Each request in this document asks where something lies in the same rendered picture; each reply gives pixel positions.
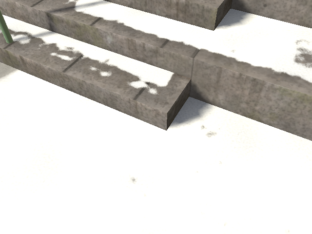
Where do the stairs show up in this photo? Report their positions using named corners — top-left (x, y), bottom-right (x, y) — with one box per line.
top-left (0, 0), bottom-right (232, 131)

